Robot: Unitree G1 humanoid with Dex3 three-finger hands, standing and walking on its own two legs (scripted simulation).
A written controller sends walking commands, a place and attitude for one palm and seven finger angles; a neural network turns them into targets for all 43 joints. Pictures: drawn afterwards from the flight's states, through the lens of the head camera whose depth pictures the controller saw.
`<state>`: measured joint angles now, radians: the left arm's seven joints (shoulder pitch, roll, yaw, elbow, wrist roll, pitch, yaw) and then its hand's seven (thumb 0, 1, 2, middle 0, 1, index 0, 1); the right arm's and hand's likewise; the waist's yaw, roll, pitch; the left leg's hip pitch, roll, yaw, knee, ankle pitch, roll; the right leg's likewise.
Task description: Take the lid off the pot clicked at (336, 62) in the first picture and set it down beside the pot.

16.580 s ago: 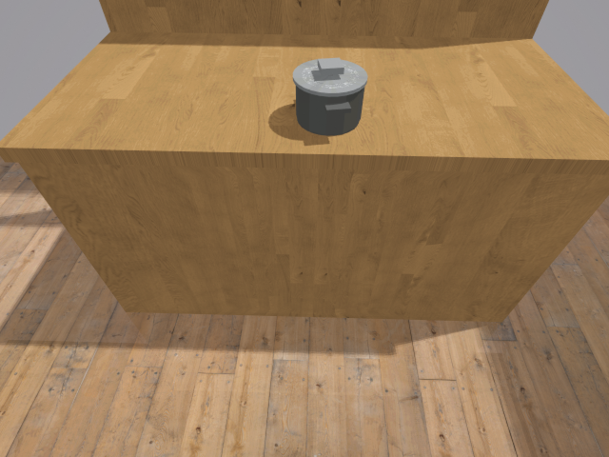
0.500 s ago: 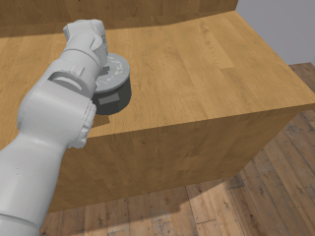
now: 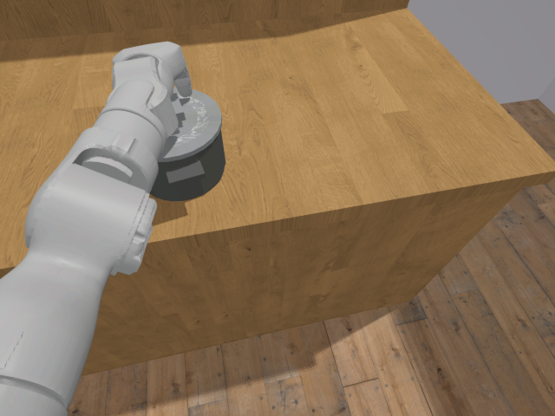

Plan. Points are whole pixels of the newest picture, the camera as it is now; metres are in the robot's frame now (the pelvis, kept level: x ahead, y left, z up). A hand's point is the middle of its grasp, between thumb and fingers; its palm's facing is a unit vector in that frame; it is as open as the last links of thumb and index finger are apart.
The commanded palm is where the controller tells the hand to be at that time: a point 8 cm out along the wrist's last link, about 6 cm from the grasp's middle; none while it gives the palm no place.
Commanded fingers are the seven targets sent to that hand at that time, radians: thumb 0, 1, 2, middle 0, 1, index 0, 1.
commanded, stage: raise the hand to come down again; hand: left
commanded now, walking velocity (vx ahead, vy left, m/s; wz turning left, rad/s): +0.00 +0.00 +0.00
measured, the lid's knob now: (164, 109) +0.55 +0.09 +0.14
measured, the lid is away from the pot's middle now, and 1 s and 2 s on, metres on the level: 0.00 0.00 0.00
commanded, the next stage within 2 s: move the open hand above the knob in 1.10 s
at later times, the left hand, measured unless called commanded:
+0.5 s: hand (162, 88) +0.53 +0.08 +0.19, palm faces -0.30 -0.09 -0.95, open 10.4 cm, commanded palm +0.54 +0.09 +0.25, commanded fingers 0.00 -0.18 1.11 -0.62 -0.45 -0.62 -0.45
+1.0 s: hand (146, 83) +0.52 +0.10 +0.20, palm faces -0.32 -0.10 -0.94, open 10.4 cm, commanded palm +0.53 +0.09 +0.26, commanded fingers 0.00 -0.17 1.11 -0.61 -0.46 -0.61 -0.46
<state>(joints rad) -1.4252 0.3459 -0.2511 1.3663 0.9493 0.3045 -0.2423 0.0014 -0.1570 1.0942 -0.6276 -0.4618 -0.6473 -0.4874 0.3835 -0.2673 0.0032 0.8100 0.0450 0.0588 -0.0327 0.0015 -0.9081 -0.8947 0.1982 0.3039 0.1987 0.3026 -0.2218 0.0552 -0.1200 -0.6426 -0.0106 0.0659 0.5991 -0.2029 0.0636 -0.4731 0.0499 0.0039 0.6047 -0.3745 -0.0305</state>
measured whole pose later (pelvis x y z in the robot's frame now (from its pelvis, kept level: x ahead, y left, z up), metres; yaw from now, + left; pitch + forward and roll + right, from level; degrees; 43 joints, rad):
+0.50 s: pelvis +0.01 -0.01 +0.01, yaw +0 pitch +12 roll +0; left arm -1.44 0.33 -0.27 1.36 0.94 0.35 -0.27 0.00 -0.15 1.09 -0.61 -0.49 -0.61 -0.50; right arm 0.31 -0.28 0.00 0.81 0.05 0.07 -0.03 0.00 -0.91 -0.89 0.20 0.30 0.20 0.30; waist -0.19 0.05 -0.12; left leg -0.56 -0.02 0.06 0.54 -0.19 0.05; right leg -0.39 0.05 0.01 0.55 -0.37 -0.04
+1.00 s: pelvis +0.01 -0.01 +0.01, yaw +1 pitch +11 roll +0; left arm -1.44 0.35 -0.30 1.31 0.92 0.33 -0.35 0.00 -0.16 1.10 -0.63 -0.47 -0.63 -0.47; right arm 0.29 -0.28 0.01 0.81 0.06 0.08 -0.03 0.00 -0.91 -0.89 0.20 0.30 0.20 0.30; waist -0.17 0.05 -0.11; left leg -0.52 -0.02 0.06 0.52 -0.19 0.06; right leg -0.35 0.04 0.00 0.52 -0.36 -0.04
